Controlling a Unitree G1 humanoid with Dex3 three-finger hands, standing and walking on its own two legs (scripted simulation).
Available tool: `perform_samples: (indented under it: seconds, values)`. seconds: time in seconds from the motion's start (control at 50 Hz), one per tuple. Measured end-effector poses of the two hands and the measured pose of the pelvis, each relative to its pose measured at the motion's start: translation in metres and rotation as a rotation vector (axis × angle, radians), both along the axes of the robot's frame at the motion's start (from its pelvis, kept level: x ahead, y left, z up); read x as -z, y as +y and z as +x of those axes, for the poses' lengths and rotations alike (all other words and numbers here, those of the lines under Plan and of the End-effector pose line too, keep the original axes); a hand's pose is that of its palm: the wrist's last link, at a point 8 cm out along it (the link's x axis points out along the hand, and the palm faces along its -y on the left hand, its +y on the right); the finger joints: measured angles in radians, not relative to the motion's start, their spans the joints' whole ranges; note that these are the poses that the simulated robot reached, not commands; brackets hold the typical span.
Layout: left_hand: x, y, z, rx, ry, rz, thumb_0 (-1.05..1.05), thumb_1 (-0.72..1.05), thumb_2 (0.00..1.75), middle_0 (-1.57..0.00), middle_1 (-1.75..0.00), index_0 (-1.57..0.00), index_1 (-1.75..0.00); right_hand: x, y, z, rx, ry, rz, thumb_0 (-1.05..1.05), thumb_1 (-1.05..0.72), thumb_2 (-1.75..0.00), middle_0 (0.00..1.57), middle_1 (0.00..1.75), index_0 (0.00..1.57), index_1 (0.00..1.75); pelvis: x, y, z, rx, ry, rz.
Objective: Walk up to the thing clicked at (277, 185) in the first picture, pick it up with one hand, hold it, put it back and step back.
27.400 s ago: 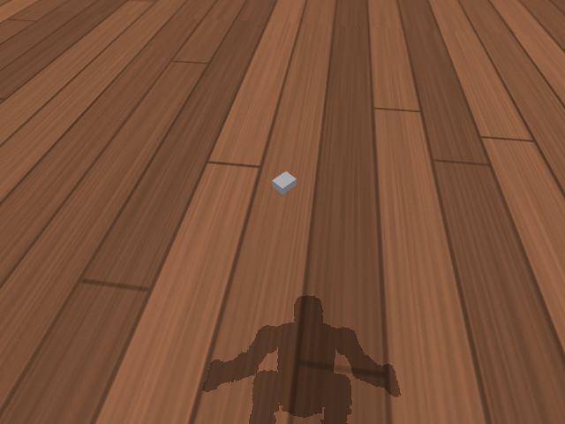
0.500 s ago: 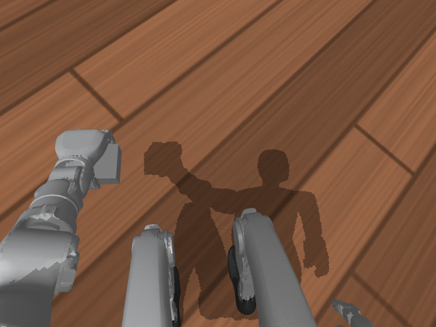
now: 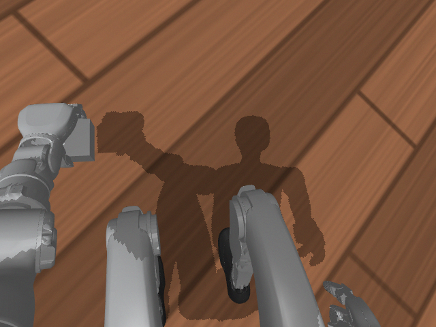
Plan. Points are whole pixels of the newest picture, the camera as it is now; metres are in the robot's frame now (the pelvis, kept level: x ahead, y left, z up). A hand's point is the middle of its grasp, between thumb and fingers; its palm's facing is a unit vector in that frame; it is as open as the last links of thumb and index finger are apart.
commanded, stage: crouch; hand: left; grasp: from above
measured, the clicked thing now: (66, 141) +0.47 +0.25 -0.21
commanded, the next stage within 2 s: lower in 0.46 s
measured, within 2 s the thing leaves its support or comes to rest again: neither
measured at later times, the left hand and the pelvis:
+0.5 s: hand (67, 142) +0.47 +0.26 -0.23, palm faces -0.47 -0.01 -0.88, open 10.5 cm; pelvis -0.01 +0.00 -0.05, yaw -2 degrees
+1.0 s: hand (76, 147) +0.48 +0.26 -0.29, palm faces -0.48 -0.03 -0.88, open 10.5 cm; pelvis -0.01 +0.00 -0.08, yaw -4 degrees
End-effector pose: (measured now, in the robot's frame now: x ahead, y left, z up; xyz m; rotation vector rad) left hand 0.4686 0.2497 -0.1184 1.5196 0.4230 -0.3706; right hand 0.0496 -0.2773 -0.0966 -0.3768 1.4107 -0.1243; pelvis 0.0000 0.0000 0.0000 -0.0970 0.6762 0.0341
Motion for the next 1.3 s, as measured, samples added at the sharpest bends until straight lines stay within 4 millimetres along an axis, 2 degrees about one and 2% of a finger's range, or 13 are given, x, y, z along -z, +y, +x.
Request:
perform_samples:
  seconds: [0.22,0.38,0.66,0.98,1.3]
  values:
    - [0.033,0.005,0.002,0.011,0.0,0.003,-0.01,-0.05,0.51,-0.64,-0.48,-0.7,-0.47,0.023,0.002,-0.029,0.009,0.067,0.004,0.0,-0.9,-0.9,0.2,0.3,0.2,0.3,0.03,0.001,-0.007,0.008,-0.015,-0.01]
    - [0.048,0.006,0.007,0.008,-0.014,0.003,-0.01,-0.06,0.52,-0.64,-0.49,-0.7,-0.48,0.034,0.006,-0.041,0.007,0.09,0.001,0.0,-0.91,-0.89,0.2,0.3,0.2,0.3,0.045,0.002,-0.009,0.014,-0.029,-0.02]
    - [0.069,0.009,0.014,0.002,0.002,0.018,-0.01,-0.07,0.53,-0.66,-0.48,-0.71,-0.47,0.041,0.009,-0.047,-0.011,0.111,0.003,0.0,-0.91,-0.89,0.2,0.3,0.2,0.3,0.058,0.003,-0.008,0.018,-0.034,-0.033]
    - [0.114,0.009,0.015,0.023,-0.006,-0.02,-0.01,-0.08,0.53,-0.67,-0.47,-0.72,-0.46,0.049,0.004,-0.052,-0.049,0.144,-0.028,0.0,-0.91,-0.9,0.2,0.3,0.2,0.3,0.082,0.003,-0.009,0.031,-0.064,-0.061]
    - [0.14,0.009,0.021,-0.034,-0.009,-0.02,-0.01,-0.08,0.53,-0.67,-0.47,-0.72,-0.46,0.055,0.012,-0.06,-0.079,0.138,-0.008,0.0,-0.9,-0.89,0.2,0.3,0.2,0.3,0.097,0.005,-0.01,0.049,-0.099,-0.087]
